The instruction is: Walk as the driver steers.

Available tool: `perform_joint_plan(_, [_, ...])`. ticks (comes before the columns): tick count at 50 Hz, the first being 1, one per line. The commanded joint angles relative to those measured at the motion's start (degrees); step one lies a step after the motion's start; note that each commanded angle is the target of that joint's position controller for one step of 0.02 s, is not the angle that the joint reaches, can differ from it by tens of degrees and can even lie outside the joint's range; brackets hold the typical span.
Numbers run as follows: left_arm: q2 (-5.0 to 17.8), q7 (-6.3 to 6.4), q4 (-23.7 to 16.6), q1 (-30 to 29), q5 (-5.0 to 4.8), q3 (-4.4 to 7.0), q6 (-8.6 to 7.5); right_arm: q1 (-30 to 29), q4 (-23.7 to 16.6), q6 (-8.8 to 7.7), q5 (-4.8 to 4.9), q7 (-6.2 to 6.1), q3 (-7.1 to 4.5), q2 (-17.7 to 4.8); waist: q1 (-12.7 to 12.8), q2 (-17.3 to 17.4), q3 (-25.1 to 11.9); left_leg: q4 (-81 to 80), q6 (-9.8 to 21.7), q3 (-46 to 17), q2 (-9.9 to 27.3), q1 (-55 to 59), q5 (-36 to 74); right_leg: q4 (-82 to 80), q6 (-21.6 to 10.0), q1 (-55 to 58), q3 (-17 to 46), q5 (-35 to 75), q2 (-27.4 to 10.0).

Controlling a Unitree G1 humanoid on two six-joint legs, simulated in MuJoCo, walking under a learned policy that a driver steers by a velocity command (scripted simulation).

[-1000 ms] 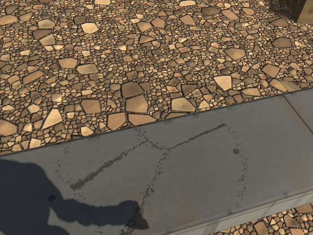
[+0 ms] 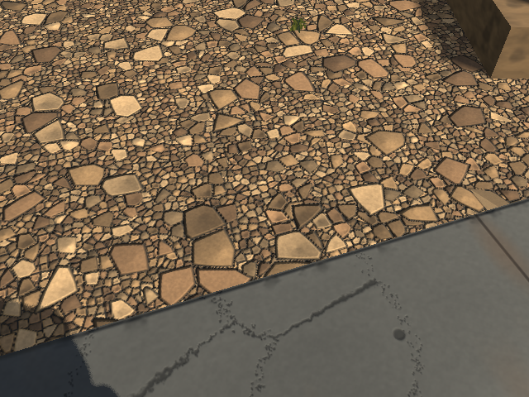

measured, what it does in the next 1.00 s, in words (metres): stands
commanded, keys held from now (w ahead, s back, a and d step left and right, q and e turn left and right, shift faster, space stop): no key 1.00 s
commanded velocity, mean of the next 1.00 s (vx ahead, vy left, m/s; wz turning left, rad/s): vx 0.00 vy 0.00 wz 0.00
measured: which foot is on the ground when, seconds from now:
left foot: down 0.00-1.00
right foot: down 0.00-1.00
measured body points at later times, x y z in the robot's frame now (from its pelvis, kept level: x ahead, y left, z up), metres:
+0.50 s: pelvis +0.00 +0.00 +0.00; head +0.02 +0.00 +0.45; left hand +0.02 +0.23 -0.16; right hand -0.04 -0.22 -0.16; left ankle -0.04 +0.11 -0.74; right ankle +0.03 -0.09 -0.74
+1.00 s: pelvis +0.01 +0.00 +0.00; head +0.02 +0.00 +0.45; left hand +0.02 +0.23 -0.16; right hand -0.04 -0.22 -0.16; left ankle -0.04 +0.11 -0.74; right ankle +0.03 -0.09 -0.74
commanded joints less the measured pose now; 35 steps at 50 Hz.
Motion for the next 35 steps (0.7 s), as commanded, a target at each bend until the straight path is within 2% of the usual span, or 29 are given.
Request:
perform_joint_plan(1, [4.31,0.25,-0.98,3.57,0.02,0.87,0.05,5.65,-0.18,-0.26,-0.02,-0.09,-0.64,-4.42,0.07,0.95,2.23,-6.06,0.43,-3.31,3.34,-8.09,5.45,-3.01,-0.9,6.18,5.59,8.03,-4.66])
perform_joint_plan(15, [4.25,0.33,-0.56,1.54,0.03,1.42,0.05,5.76,-0.85,-0.4,-0.07,-0.34,-1.15,-4.5,-0.09,0.74,2.38,-6.82,0.62,-3.2,3.25,-7.38,4.8,-3.55,-0.72,5.88,5.86,6.92,-4.72])
perform_joint_plan(35, [4.03,0.38,0.29,1.69,-0.07,1.64,-0.1,7.41,-1.74,-0.44,0.01,-0.51,-1.44,-4.41,-0.1,0.68,2.57,-7.01,0.67,-3.2,3.19,-6.92,4.43,-3.88,-0.77,5.66,6.09,6.64,-4.71])
Next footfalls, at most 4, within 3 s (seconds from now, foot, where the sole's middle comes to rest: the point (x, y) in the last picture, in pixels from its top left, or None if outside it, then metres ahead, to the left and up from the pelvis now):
1.86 left None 0.36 0.11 -0.61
2.40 right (279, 321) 0.63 0.00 -0.61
2.82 left None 0.43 0.19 -0.61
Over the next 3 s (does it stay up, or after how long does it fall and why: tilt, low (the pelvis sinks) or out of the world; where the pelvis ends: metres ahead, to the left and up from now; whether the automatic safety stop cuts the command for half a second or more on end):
stays up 0.44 0.07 0.16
